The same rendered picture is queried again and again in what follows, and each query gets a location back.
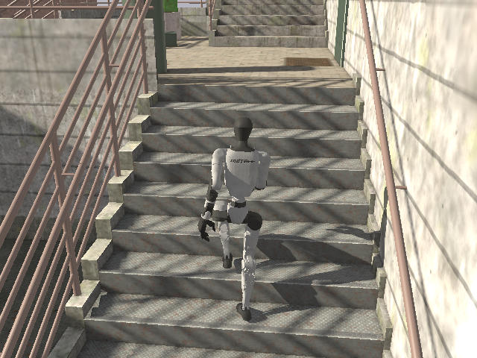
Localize left robot upper arm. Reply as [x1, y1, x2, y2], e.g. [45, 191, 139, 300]
[211, 148, 227, 190]

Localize right robot upper arm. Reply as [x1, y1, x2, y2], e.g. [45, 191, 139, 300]
[256, 150, 271, 189]

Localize left robot forearm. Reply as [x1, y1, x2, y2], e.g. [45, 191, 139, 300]
[201, 179, 218, 220]

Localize left robot hand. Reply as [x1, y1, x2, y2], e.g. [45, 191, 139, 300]
[198, 217, 215, 242]

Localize robot left shin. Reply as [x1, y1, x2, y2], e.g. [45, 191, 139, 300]
[218, 222, 230, 259]

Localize humanoid robot torso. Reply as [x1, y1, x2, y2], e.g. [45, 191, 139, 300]
[224, 146, 259, 224]

